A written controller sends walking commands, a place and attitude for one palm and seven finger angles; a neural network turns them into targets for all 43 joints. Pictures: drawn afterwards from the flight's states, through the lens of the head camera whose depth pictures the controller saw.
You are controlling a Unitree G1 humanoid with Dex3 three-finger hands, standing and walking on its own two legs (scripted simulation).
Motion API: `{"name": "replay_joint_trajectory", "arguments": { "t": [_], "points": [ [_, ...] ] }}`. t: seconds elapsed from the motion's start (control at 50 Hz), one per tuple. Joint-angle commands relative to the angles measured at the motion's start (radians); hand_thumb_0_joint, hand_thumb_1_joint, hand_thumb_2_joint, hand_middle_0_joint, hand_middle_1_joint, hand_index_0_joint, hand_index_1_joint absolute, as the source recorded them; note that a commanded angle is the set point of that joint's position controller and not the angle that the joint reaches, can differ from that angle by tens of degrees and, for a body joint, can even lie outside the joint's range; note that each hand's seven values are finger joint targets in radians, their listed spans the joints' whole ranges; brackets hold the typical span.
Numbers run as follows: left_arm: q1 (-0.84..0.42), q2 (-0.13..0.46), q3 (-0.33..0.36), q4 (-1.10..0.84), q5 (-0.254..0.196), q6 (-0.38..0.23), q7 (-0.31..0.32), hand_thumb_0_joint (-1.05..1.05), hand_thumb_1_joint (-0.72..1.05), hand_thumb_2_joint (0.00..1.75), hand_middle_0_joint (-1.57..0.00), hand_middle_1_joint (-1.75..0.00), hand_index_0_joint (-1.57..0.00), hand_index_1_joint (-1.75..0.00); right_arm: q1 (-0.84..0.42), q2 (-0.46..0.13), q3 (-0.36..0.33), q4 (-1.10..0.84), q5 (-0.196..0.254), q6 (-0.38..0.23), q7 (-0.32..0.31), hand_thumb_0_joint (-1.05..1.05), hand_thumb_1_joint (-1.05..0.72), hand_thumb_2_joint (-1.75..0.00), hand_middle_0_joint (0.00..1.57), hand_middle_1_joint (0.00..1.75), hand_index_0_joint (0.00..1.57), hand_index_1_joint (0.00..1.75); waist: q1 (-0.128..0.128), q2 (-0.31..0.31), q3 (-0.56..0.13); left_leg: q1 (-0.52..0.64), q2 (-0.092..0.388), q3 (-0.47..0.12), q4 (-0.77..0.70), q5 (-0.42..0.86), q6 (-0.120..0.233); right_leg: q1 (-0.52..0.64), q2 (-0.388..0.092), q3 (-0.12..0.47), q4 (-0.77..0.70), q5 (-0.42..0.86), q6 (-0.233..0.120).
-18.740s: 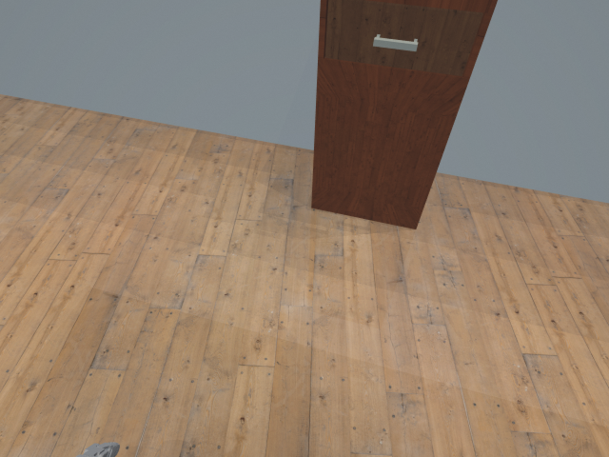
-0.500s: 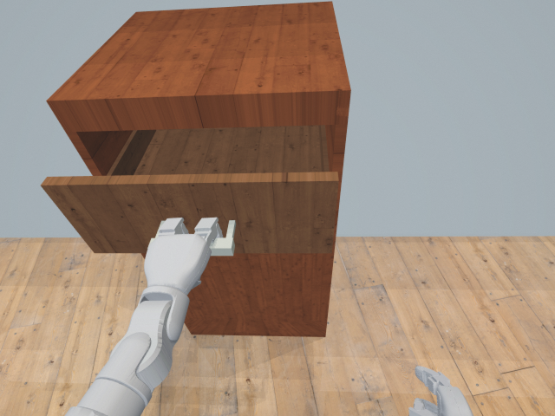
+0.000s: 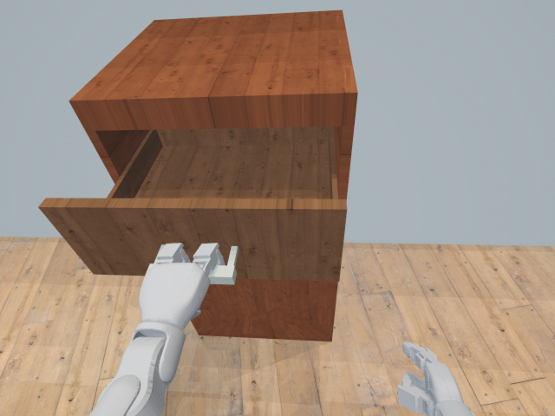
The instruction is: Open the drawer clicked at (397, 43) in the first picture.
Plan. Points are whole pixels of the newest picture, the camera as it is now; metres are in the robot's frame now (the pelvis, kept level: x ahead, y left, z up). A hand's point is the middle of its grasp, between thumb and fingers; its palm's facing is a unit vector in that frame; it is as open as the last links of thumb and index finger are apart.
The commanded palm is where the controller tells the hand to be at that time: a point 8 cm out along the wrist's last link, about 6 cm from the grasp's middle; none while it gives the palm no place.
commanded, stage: pull the drawer open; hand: left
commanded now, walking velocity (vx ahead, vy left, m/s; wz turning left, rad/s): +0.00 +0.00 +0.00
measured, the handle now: (195, 262) +0.32 +0.17 +0.06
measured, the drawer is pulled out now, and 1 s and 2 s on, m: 0.20 0.29 0.30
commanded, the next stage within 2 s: open the thumb to release the handle in 1.20 s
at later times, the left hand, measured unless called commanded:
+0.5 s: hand (184, 334) +0.22 +0.16 +0.04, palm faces +0.05 -0.17 -0.98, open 5.8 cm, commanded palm +0.17 +0.17 +0.09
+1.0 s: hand (175, 370) +0.17 +0.16 +0.04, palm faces +0.07 -0.18 -0.98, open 5.8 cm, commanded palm +0.12 +0.16 +0.09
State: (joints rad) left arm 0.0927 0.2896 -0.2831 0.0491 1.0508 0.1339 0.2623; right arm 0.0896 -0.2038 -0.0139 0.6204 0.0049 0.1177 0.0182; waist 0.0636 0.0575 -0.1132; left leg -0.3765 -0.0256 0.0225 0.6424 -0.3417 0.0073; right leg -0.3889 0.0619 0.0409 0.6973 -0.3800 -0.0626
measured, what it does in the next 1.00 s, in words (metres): stands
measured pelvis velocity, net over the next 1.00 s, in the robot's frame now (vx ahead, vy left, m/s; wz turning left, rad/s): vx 0.00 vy -0.01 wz -0.01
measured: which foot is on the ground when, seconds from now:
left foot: down 0.00-1.00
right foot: down 0.00-1.00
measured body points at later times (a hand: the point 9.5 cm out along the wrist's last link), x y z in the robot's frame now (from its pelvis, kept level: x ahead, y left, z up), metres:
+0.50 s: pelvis +0.01 +0.00 -0.01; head +0.00 -0.04 +0.44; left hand +0.21 +0.17 +0.09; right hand +0.22 -0.21 -0.10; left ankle -0.01 +0.12 -0.72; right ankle -0.02 -0.08 -0.72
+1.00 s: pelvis +0.00 -0.01 -0.02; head +0.00 -0.05 +0.43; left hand +0.16 +0.16 +0.09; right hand +0.22 -0.20 -0.11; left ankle -0.01 +0.12 -0.72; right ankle -0.02 -0.08 -0.72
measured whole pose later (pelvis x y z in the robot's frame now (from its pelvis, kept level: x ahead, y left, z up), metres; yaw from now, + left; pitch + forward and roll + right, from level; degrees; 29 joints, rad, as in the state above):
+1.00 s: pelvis +0.00 -0.01 -0.02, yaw -1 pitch +6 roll +2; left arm 0.60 0.32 -0.24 -0.38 1.07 0.06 0.35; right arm 0.13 -0.22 0.00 0.52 -0.03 0.10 0.10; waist 0.09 0.07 -0.13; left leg -0.47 -0.01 0.03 0.79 -0.42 0.00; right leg -0.49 0.08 0.05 0.84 -0.46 -0.07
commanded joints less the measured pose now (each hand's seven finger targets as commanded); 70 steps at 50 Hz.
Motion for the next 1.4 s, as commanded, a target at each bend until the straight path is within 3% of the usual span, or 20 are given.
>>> {"name": "replay_joint_trajectory", "arguments": {
  "t": [0.0, 0.26, 0.28, 0.34, 0.36, 0.44, 0.58, 0.64, 0.68, 0.76, 0.8, 0.86, 0.9, 1.04, 1.18, 1.26, 1.28, 1.3, 1.34, 1.38],
  "points": [
    [-0.077, 0.079, 0.087, -0.29, -0.005, -0.019, 0.041, 0.0, 0.9, 0.9, -0.4, -1.35, -0.4, -1.35, -0.155, -0.09, -0.026, -0.178, -0.004, -0.049, 0.011, 0.0, -0.9, -0.9, 0.2, 0.3, 0.2, 0.3, 0.025, -0.08, -0.174, 0.087, -0.02, -0.009, -0.035, 0.301, 0.023, 0.089, -0.03, 0.049, -0.101, 0.397, 0.021],
    [0.117, 0.126, 0.14, -0.409, 0.007, -0.02, 0.071, 0.0, 0.9, 0.9, -0.4, -1.35, -0.4, -1.35, -0.165, -0.086, -0.015, -0.2, -0.011, -0.057, 0.027, 0.0, -0.9, -0.9, 0.2, 0.3, 0.2, 0.3, 0.033, -0.093, -0.16, 0.05, -0.023, -0.01, -0.006, 0.264, 0.018, 0.079, -0.032, 0.081, -0.082, 0.405, 0.022],
    [0.111, 0.127, 0.141, -0.407, 0.005, -0.021, 0.073, 0.0, 0.9, 0.9, -0.4, -1.35, -0.4, -1.35, -0.168, -0.087, -0.016, -0.194, -0.01, -0.056, 0.025, 0.0, -0.9, -0.9, 0.2, 0.3, 0.2, 0.3, 0.028, -0.105, -0.15, 0.043, -0.024, -0.012, -0.004, 0.259, 0.018, 0.076, -0.033, 0.086, -0.082, 0.414, 0.023],
    [0.207, 0.155, 0.179, -0.443, -0.002, -0.028, 0.081, 0.0, 0.9, 0.9, -0.4, -1.35, -0.4, -1.35, -0.17, -0.089, -0.017, -0.199, -0.01, -0.062, 0.03, 0.0, -0.9, -0.9, 0.2, 0.3, 0.2, 0.3, 0.045, -0.093, -0.172, 0.048, -0.026, -0.012, 0.002, 0.286, 0.013, 0.104, -0.033, 0.096, -0.067, 0.5, 0.022],
    [0.236, 0.124, 0.146, -0.452, -0.002, -0.029, 0.078, 0.0, 0.9, 0.9, -0.4, -1.35, -0.4, -1.35, -0.169, -0.081, -0.012, -0.207, -0.012, -0.064, 0.034, 0.0, -0.9, -0.9, 0.2, 0.3, 0.2, 0.3, 0.043, -0.089, -0.17, 0.039, -0.027, -0.009, 0.004, 0.284, 0.014, 0.105, -0.042, 0.093, -0.061, 0.518, 0.029],
    [0.304, 0.147, 0.174, -0.494, -0.012, -0.037, 0.081, 0.0, 0.9, 0.9, -0.4, -1.35, -0.4, -1.35, -0.171, -0.087, -0.015, -0.214, -0.011, -0.064, 0.043, 0.0, -0.9, -0.9, 0.2, 0.3, 0.2, 0.3, 0.043, -0.091, -0.148, 0.035, -0.024, -0.01, 0.01, 0.28, 0.014, 0.088, -0.034, 0.092, -0.061, 0.493, 0.023],
    [0.377, 0.098, 0.124, -0.549, 0.006, -0.046, 0.09, 0.0, 0.9, 0.9, -0.4, -1.35, -0.4, -1.35, -0.155, -0.084, -0.017, -0.235, -0.02, -0.062, 0.065, 0.0, -0.9, -0.9, 0.2, 0.3, 0.2, 0.3, 0.034, -0.077, -0.127, 0.033, -0.016, -0.012, 0.045, 0.275, 0.015, 0.011, -0.025, 0.087, -0.043, 0.393, 0.014],
    [0.433, 0.128, 0.151, -0.578, 0.0, -0.055, 0.101, 0.0, 0.9, 0.9, -0.4, -1.35, -0.4, -1.35, -0.152, -0.09, -0.016, -0.248, -0.02, -0.067, 0.07, 0.0, -0.9, -0.9, 0.2, 0.3, 0.2, 0.3, 0.039, -0.09, -0.135, 0.028, -0.016, -0.016, 0.062, 0.269, 0.014, 0.003, -0.024, 0.099, -0.04, 0.396, 0.013],
    [0.46, 0.098, 0.119, -0.584, 0.003, -0.062, 0.103, 0.0, 0.9, 0.9, -0.4, -1.35, -0.4, -1.35, -0.145, -0.086, -0.011, -0.253, -0.022, -0.067, 0.075, 0.0, -0.9, -0.9, 0.2, 0.3, 0.2, 0.3, 0.034, -0.095, -0.129, 0.012, -0.018, -0.018, 0.069, 0.267, 0.015, -0.004, -0.03, 0.093, -0.026, 0.411, 0.015],
    [0.489, 0.117, 0.136, -0.609, 0.015, -0.064, 0.117, 0.0, 0.9, 0.9, -0.4, -1.35, -0.4, -1.35, -0.136, -0.089, -0.01, -0.266, -0.027, -0.068, 0.082, 0.0, -0.9, -0.9, 0.2, 0.3, 0.2, 0.3, 0.039, -0.081, -0.127, 0.012, -0.015, -0.018, 0.091, 0.251, 0.014, -0.047, -0.03, 0.106, -0.023, 0.348, 0.011],
    [0.482, 0.106, 0.122, -0.609, 0.019, -0.065, 0.119, 0.0, 0.9, 0.9, -0.4, -1.35, -0.4, -1.35, -0.13, -0.089, -0.015, -0.264, -0.03, -0.069, 0.084, 0.0, -0.9, -0.9, 0.2, 0.3, 0.2, 0.3, 0.029, -0.094, -0.109, 0.013, -0.015, -0.02, 0.104, 0.239, 0.014, -0.077, -0.028, 0.115, -0.028, 0.322, 0.01],
    [0.519, 0.131, 0.146, -0.624, 0.012, -0.063, 0.123, 0.0, 0.9, 0.9, -0.4, -1.35, -0.4, -1.35, -0.126, -0.089, -0.008, -0.277, -0.028, -0.072, 0.083, 0.0, -0.9, -0.9, 0.2, 0.3, 0.2, 0.3, 0.037, -0.112, -0.127, 0.006, -0.017, -0.019, 0.113, 0.221, 0.017, -0.07, -0.036, 0.125, -0.033, 0.308, 0.015],
    [0.541, 0.111, 0.124, -0.612, 0.011, -0.067, 0.122, 0.0, 0.9, 0.9, -0.4, -1.35, -0.4, -1.35, -0.13, -0.087, -0.006, -0.277, -0.028, -0.073, 0.084, 0.0, -0.9, -0.9, 0.2, 0.3, 0.2, 0.3, 0.035, -0.104, -0.089, -0.002, -0.018, -0.019, 0.107, 0.207, 0.016, -0.085, -0.034, 0.112, -0.034, 0.279, 0.014],
    [0.643, 0.148, 0.167, -0.641, -0.013, -0.073, 0.129, 0.0, 0.9, 0.9, -0.4, -1.35, -0.4, -1.35, -0.134, -0.096, 0.001, -0.293, -0.02, -0.077, 0.087, 0.0, -0.9, -0.9, 0.2, 0.3, 0.2, 0.3, 0.043, -0.117, -0.094, -0.014, -0.014, -0.02, 0.116, 0.21, 0.014, -0.065, -0.04, 0.135, -0.04, 0.328, 0.017],
    [0.762, 0.129, 0.16, -0.677, -0.013, -0.091, 0.154, 0.0, 0.9, 0.9, -0.4, -1.35, -0.4, -1.35, -0.114, -0.095, 0.002, -0.307, -0.021, -0.08, 0.106, 0.0, -0.9, -0.9, 0.2, 0.3, 0.2, 0.3, 0.05, -0.094, -0.11, -0.032, -0.005, -0.019, 0.132, 0.253, 0.009, -0.065, -0.04, 0.124, -0.001, 0.393, 0.018],
    [0.744, 0.164, 0.203, -0.683, 0.0, -0.085, 0.177, 0.0, 0.9, 0.9, -0.4, -1.35, -0.4, -1.35, -0.117, -0.101, 0.004, -0.311, -0.029, -0.076, 0.105, 0.0, -0.9, -0.9, 0.2, 0.3, 0.2, 0.3, 0.05, -0.098, -0.127, -0.045, -0.01, -0.019, 0.145, 0.236, 0.008, -0.081, -0.042, 0.154, 0.004, 0.38, 0.016],
    [0.414, 0.222, 0.249, -0.629, 0.04, -0.075, 0.187, 0.0, 0.9, 0.9, -0.4, -1.35, -0.4, -1.35, -0.128, -0.11, -0.001, -0.25, -0.04, -0.056, 0.085, 0.0, -0.9, -0.9, 0.2, 0.3, 0.2, 0.3, -0.013, -0.108, -0.078, -0.052, -0.021, -0.031, 0.142, 0.179, 0.012, -0.149, -0.036, 0.154, -0.011, 0.329, 0.011],
    [0.433, 0.205, 0.261, -0.627, 0.048, -0.074, 0.197, 0.0, 0.83, 0.87, -0.4, -1.34, -0.4, -1.34, -0.116, -0.099, -0.014, -0.267, -0.051, -0.064, 0.075, 0.0, -0.9, -0.9, 0.2, 0.3, 0.2, 0.3, 0.023, -0.084, -0.101, -0.027, -0.022, -0.023, 0.146, 0.169, 0.014, -0.141, -0.034, 0.156, -0.022, 0.277, 0.01],
    [0.498, 0.181, 0.257, -0.581, 0.016, -0.059, 0.196, 0.0, 0.69, 0.81, -0.38, -1.33, -0.38, -1.33, -0.125, -0.096, -0.014, -0.265, -0.033, -0.073, 0.067, 0.0, -0.9, -0.9, 0.2, 0.3, 0.2, 0.3, 0.029, -0.078, -0.139, -0.008, -0.022, -0.029, 0.131, 0.189, 0.018, -0.097, -0.028, 0.13, -0.016, 0.318, 0.006],
    [0.503, 0.126, 0.188, -0.601, -0.023, -0.049, 0.163, 0.0, 0.55, 0.75, -0.38, -1.31, -0.38, -1.31, -0.13, -0.097, -0.021, -0.257, -0.021, -0.069, 0.061, 0.0, -0.9, -0.9, 0.2, 0.3, 0.2, 0.3, 0.024, -0.076, -0.152, -0.003, -0.02, -0.026, 0.113, 0.23, 0.023, -0.046, -0.034, 0.095, -0.002, 0.404, 0.018]
  ]
}}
